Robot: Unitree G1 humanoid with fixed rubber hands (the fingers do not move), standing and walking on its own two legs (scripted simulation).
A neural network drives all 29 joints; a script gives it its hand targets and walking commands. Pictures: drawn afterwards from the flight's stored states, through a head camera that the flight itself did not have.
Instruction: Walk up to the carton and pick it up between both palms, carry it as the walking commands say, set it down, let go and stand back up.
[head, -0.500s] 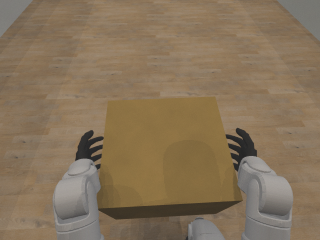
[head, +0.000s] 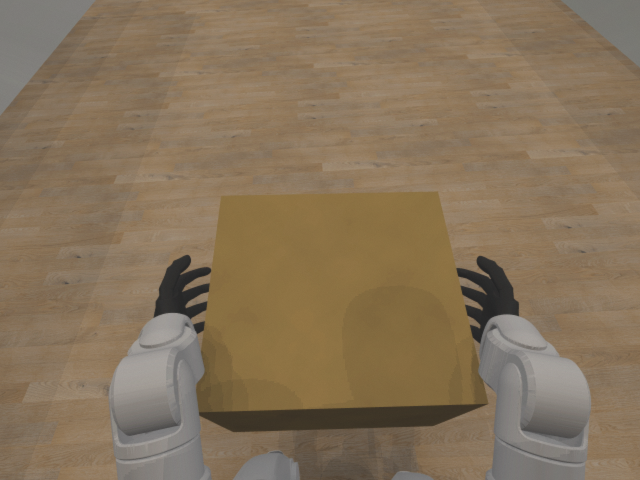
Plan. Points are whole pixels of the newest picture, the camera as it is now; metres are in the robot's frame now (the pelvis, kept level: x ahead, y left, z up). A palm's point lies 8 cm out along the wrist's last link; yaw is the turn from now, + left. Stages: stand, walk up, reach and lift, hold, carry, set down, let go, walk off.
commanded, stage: carry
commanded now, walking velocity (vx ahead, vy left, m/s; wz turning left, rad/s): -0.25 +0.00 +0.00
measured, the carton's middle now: (331, 316) +0.31 +0.00 +0.01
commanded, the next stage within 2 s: none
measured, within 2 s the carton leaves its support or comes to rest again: neither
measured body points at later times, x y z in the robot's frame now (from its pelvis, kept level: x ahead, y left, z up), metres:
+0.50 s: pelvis -0.19 +0.02 +0.00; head -0.14 +0.03 +0.44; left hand +0.10 +0.21 +0.07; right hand +0.10 -0.15 +0.07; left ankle -0.08 +0.10 -0.72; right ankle -0.23 -0.13 -0.67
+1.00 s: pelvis -0.34 +0.02 +0.01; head -0.33 +0.03 +0.46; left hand -0.07 +0.21 +0.09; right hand -0.06 -0.14 +0.09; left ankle -0.35 +0.11 -0.72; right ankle -0.31 -0.14 -0.69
